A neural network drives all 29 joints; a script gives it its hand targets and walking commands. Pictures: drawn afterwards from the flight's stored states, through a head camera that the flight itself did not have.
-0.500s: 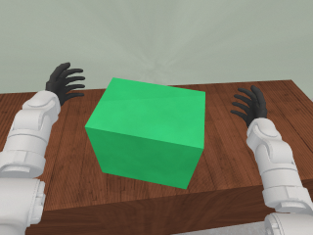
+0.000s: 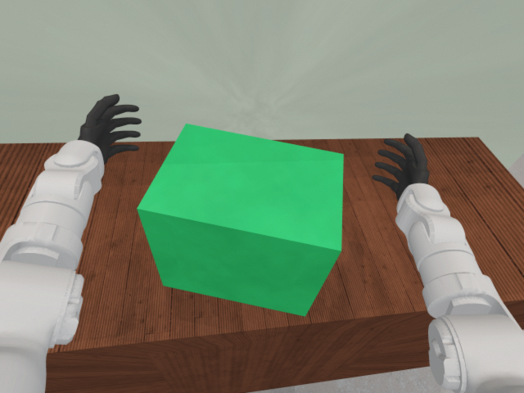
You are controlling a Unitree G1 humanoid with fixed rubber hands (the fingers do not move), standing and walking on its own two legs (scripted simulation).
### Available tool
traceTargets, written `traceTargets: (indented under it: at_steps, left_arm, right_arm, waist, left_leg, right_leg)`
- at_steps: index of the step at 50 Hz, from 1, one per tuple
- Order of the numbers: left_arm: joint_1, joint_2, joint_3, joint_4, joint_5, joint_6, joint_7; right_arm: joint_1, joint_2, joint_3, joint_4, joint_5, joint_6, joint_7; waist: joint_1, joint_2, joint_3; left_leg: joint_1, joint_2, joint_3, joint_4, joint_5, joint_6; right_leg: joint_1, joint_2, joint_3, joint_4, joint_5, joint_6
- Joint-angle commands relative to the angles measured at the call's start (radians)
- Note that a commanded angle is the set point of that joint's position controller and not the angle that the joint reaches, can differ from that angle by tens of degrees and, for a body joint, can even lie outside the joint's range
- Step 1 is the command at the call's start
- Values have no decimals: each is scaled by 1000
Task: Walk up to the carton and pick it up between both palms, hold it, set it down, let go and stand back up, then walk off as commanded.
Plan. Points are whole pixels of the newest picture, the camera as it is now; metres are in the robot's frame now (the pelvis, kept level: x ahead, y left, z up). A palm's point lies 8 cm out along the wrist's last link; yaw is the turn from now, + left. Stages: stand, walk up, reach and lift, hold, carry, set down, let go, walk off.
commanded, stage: reach and lift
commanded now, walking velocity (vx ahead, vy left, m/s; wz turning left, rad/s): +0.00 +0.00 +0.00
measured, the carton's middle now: (247, 223) +0.41 -0.03 +0.01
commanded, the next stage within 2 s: none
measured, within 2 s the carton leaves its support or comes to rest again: neither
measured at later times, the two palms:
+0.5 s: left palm (120, 190) +0.47 +0.18 +0.05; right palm (380, 221) +0.36 -0.26 +0.04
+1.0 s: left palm (139, 195) +0.46 +0.15 +0.04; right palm (357, 217) +0.38 -0.22 +0.04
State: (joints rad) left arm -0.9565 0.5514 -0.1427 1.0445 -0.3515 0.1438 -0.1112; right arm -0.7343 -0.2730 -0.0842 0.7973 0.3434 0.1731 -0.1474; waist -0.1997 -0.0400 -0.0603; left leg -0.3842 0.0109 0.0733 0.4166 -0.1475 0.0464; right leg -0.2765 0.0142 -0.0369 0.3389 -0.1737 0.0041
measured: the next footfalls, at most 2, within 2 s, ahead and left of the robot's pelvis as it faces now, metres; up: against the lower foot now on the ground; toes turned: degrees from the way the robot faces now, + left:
none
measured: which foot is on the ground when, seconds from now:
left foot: down 0.00-1.00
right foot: down 0.00-1.00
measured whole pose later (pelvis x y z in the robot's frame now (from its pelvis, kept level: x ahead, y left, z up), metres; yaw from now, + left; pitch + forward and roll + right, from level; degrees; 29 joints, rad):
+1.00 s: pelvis -0.01 -0.01 -0.02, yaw +2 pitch +17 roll -3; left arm -0.92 0.37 -0.09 1.23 -0.23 -0.17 -0.06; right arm -0.75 -0.08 -0.11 1.01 0.24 -0.15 -0.22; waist -0.20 0.01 -0.16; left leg -0.73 0.02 0.02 0.63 -0.21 0.03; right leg -0.61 0.02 -0.09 0.58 -0.27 -0.01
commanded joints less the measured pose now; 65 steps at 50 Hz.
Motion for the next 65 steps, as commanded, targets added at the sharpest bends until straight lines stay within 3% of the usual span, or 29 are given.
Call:
traceTargets:
  at_steps: [1, 2, 5, 6, 12, 14, 15, 17, 18, 19, 21, 22, 24, 25, 28, 29, 32, 35, 38, 40, 42, 44, 47, 48, 49, 50, 51, 53, 65]
  left_arm:
    - [-482, 149, 41, -107, 8, -85, 0]
    - [-488, 146, 29, -124, -1, -112, 5]
    - [-467, 130, 31, -81, 3, -162, 13]
    - [-482, 131, 28, -129, 0, -188, 20]
    - [-459, 128, 51, -56, 13, -262, 28]
    - [-448, 119, 35, -10, 6, -288, 21]
    - [-429, 108, 24, 3, 3, -302, 20]
    - [-450, 99, 20, 46, 5, -334, 21]
    - [-440, 90, 3, 42, -1, -346, 19]
    - [-455, 93, -5, 48, -17, -358, 16]
    - [-463, 92, 2, 111, 4, -371, 11]
    - [-498, 82, -15, 74, -8, -384, 18]
    - [-461, 74, -9, 86, -2, -395, 16]
    - [-493, 69, -27, 118, -23, -396, 16]
    - [-456, 73, -3, 120, 9, -400, 15]
    - [-494, 70, -5, 90, 11, -401, 20]
    - [-474, 75, 19, 88, 27, -392, 22]
    - [-468, 64, 25, 38, 44, -394, 31]
    - [-457, 22, 27, 53, 56, -376, 31]
    - [-476, 15, 30, 51, 50, -381, 31]
    - [-486, -21, 35, -5, 74, -381, 39]
    - [-493, -24, 73, 5, 100, -373, 45]
    - [-470, -66, 66, 48, 115, -351, 45]
    - [-498, -77, 72, 36, 124, -348, 52]
    - [-492, -82, 74, 37, 137, -348, 53]
    - [-520, -80, 84, -8, 138, -352, 62]
    - [-499, -78, 84, 27, 144, -348, 65]
    - [-504, -100, 93, -3, 163, -341, 73]
    - [-518, -163, 71, -44, 172, -331, 102]
  right_arm:
    - [-394, -190, -32, -112, -9, -76, -2]
    - [-408, -174, -25, -148, -5, -96, -3]
    - [-386, -160, -16, -106, -21, -139, -4]
    - [-393, -159, -27, -124, -17, -159, -2]
    - [-359, -147, -15, -70, -28, -237, -15]
    - [-354, -123, -8, -62, -34, -258, -22]
    - [-335, -129, -13, -20, -42, -272, -21]
    - [-342, -102, 4, -7, -27, -296, -18]
    - [-340, -114, -5, 12, -31, -311, -20]
    - [-361, -112, 14, -13, -9, -319, -17]
    - [-351, -125, -6, 55, -33, -339, -21]
    - [-389, -123, -10, 33, -18, -352, -16]
    - [-357, -112, 27, 55, 3, -367, -14]
    - [-408, -124, 18, 60, -11, -366, -11]
    - [-365, -100, 55, 62, 19, -378, -21]
    - [-388, -105, 46, 68, 21, -383, -22]
    - [-385, -102, 68, 64, 33, -382, -26]
    - [-389, -102, 48, 52, 12, -390, -29]
    - [-369, -60, 50, 74, 4, -374, -41]
    - [-410, -43, 42, 19, -7, -372, -49]
    - [-403, -3, 26, 17, -29, -371, -47]
    - [-431, 20, 8, -6, -58, -364, -50]
    - [-399, 36, -32, 51, -109, -358, -70]
    - [-425, 45, -44, 51, -114, -356, -72]
    - [-400, 55, -67, 80, -140, -359, -80]
    - [-433, 43, -89, 41, -146, -369, -79]
    - [-424, 45, -80, 55, -156, -365, -78]
    - [-415, 60, -103, 43, -174, -372, -81]
    - [-432, 67, -105, 52, -168, -365, -57]
  waist:
    - [-9, 185, -541]
    - [-2, 191, -578]
    - [3, 183, -609]
    - [2, 206, -644]
    - [-3, 189, -706]
    - [-7, 184, -718]
    - [-24, 192, -707]
    - [-10, 194, -747]
    - [-30, 204, -756]
    - [-19, 198, -762]
    - [-46, 205, -749]
    - [-38, 229, -789]
    - [-25, 206, -796]
    - [-35, 187, -813]
    - [-11, 202, -833]
    - [-22, 235, -855]
    - [-5, 210, -844]
    - [-8, 239, -873]
    - [-26, 207, -827]
    - [-17, 191, -836]
    - [-19, 238, -846]
    - [0, 205, -848]
    - [-38, 188, -779]
    - [-34, 204, -774]
    - [-54, 209, -781]
    - [-42, 221, -826]
    - [-33, 214, -822]
    - [-32, 238, -821]
    - [-25, 269, -825]
  left_leg:
    - [581, 15, -106, 41, 272, -78]
    - [568, 14, -108, 47, 254, -80]
    - [550, 15, -110, 63, 277, -80]
    - [570, 16, -110, 77, 305, -90]
    - [499, 12, -115, 135, 343, -95]
    - [436, 3, -116, 148, 285, -85]
    - [450, 8, -124, 158, 311, -92]
    - [413, 7, -122, 183, 292, -88]
    - [401, 7, -131, 190, 311, -93]
    - [391, 10, -128, 199, 320, -90]
    - [353, 7, -137, 216, 286, -93]
    - [359, 11, -139, 231, 299, -99]
    - [338, 6, -138, 250, 327, -95]
    - [309, 7, -140, 253, 301, -90]
    - [293, -2, -130, 267, 309, -89]
    - [300, -1, -133, 270, 334, -98]
    - [301, -2, -131, 275, 330, -91]
    - [324, -2, -131, 275, 357, -102]
    - [309, -2, -129, 254, 304, -90]
    - [256, -8, -122, 248, 239, -82]
    - [310, 0, -126, 244, 289, -94]
    - [298, 0, -120, 237, 256, -83]
    - [314, 3, -123, 219, 233, -85]
    - [310, 7, -119, 217, 215, -87]
    - [332, 6, -115, 220, 241, -96]
    - [344, 10, -115, 223, 241, -101]
    - [347, 10, -116, 225, 242, -100]
    - [378, 10, -116, 226, 285, -110]
    - [439, 34, -138, 197, 302, -126]
  right_leg:
    - [-149, 26, -34, -36, 264, -7]
    - [-149, 23, -34, -29, 259, -6]
    - [-166, 22, -37, -11, 265, 0]
    - [-179, 27, -41, -1, 269, -3]
    - [-199, 25, -39, 46, 327, 6]
    - [-199, 16, -30, 70, 330, 12]
    - [-224, 20, -36, 83, 338, 14]
    - [-247, 16, -33, 102, 325, 16]
    - [-251, 15, -37, 119, 358, 16]
    - [-262, 17, -40, 131, 353, 20]
    - [-288, 14, -40, 149, 332, 20]
    - [-325, 18, -49, 162, 312, 18]
    - [-295, 13, -37, 182, 371, 22]
    - [-310, 14, -41, 193, 357, 23]
    - [-280, 3, -27, 206, 400, 24]
    - [-296, 4, -32, 212, 398, 20]
    - [-290, 2, -24, 202, 397, 24]
    - [-293, 1, -30, 204, 410, 18]
    - [-287, 0, -26, 185, 379, 20]
    - [-280, -7, -20, 188, 349, 24]
    - [-304, -4, -31, 183, 340, 20]
    - [-305, -6, -24, 168, 309, 22]
    - [-293, -6, -31, 152, 296, 23]
    - [-321, -5, -33, 147, 260, 24]
    - [-315, -2, -37, 144, 273, 19]
    - [-335, 3, -43, 146, 254, 19]
    - [-343, 2, -39, 140, 249, 18]
    - [-351, 5, -44, 134, 256, 16]
    - [-395, 11, -60, 108, 174, 5]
